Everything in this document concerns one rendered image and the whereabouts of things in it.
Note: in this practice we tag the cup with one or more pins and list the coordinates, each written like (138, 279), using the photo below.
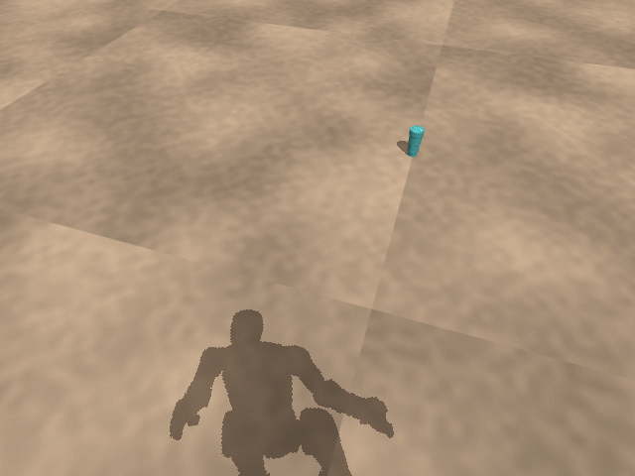
(415, 139)

